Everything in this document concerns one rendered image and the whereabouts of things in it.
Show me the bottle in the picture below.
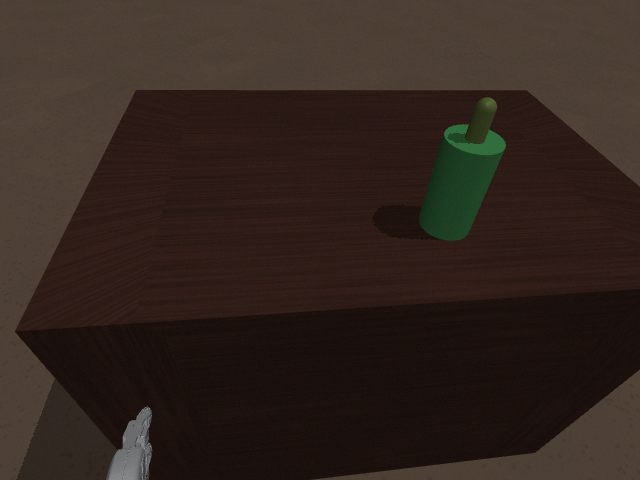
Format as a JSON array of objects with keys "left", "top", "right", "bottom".
[{"left": 419, "top": 97, "right": 506, "bottom": 241}]

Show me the left robot hand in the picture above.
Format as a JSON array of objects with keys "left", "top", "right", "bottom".
[{"left": 106, "top": 407, "right": 152, "bottom": 480}]

